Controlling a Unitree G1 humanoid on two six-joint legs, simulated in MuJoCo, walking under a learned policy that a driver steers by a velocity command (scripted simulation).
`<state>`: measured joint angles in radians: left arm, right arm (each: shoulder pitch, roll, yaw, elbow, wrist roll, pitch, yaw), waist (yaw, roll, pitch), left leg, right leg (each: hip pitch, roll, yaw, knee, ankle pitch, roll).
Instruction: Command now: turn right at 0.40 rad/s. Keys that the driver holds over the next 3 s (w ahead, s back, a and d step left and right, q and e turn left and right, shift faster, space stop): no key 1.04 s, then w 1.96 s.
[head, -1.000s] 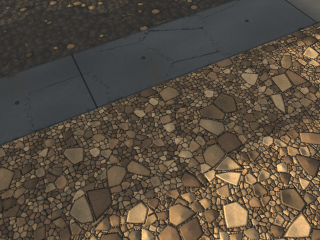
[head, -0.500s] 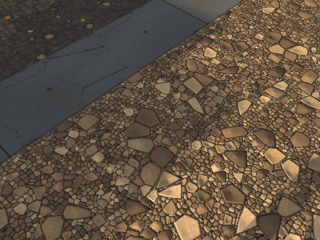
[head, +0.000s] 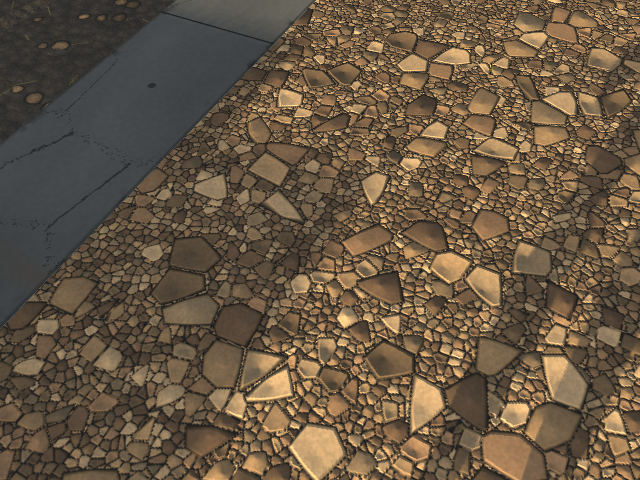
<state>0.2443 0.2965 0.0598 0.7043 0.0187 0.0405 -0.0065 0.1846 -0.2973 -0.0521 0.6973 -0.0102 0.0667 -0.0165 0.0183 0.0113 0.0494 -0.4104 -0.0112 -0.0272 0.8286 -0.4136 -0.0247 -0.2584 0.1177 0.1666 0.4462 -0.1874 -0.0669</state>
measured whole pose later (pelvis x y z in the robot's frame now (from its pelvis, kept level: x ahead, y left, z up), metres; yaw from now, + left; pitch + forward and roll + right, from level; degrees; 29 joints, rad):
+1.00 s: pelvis -0.02 +0.01 +0.00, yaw -3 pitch -2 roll +0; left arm 0.22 0.22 -0.01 1.11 0.01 0.00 0.04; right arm 0.25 -0.22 0.00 1.05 -0.01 0.01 -0.02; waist -0.02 0.01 0.03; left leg -0.17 -0.01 -0.01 0.39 -0.19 0.01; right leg -0.11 0.06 0.06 0.37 -0.23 -0.03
